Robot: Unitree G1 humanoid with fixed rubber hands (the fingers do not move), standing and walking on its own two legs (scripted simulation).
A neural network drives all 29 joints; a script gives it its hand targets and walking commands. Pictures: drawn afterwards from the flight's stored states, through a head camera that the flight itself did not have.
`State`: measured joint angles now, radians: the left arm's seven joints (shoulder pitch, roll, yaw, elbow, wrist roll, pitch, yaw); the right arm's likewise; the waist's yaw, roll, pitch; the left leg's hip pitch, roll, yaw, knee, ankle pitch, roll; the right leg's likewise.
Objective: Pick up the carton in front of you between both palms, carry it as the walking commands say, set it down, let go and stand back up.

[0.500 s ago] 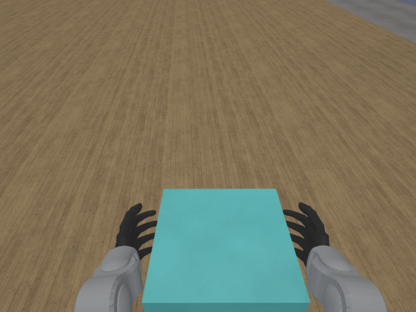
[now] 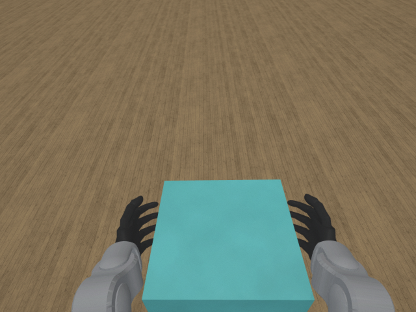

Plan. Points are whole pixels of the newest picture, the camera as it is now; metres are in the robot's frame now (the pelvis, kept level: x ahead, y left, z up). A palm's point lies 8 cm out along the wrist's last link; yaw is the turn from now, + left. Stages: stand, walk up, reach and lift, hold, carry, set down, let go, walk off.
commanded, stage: carry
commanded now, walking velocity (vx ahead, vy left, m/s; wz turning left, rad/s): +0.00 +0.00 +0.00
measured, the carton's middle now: (223, 266) +0.23 +0.00 +0.00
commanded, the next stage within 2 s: none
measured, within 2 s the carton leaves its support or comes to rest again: neither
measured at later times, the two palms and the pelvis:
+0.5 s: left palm (149, 197) +0.33 +0.14 +0.08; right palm (307, 202) +0.32 -0.16 +0.07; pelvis +0.10 +0.00 -0.01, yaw -3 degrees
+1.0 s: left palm (153, 220) +0.29 +0.13 +0.06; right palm (318, 227) +0.27 -0.17 +0.06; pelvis +0.05 -0.01 -0.02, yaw -3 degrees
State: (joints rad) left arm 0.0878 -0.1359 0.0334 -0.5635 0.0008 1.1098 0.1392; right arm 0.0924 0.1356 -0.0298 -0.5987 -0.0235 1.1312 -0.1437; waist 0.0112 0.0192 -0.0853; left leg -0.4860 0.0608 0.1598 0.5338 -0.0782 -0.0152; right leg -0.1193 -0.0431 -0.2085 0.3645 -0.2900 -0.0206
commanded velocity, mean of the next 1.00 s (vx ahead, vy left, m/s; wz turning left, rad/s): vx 0.00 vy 0.00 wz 0.00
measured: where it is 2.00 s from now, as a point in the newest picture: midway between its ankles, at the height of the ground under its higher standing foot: outside the picture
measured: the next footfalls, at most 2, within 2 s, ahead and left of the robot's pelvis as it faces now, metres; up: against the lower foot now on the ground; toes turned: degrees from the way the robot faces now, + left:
left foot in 0.04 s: +0.17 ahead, +0.11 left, +0.00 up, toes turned +8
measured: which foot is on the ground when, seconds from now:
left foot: up 0.00-0.02, down 0.04-1.00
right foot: down 0.00-1.00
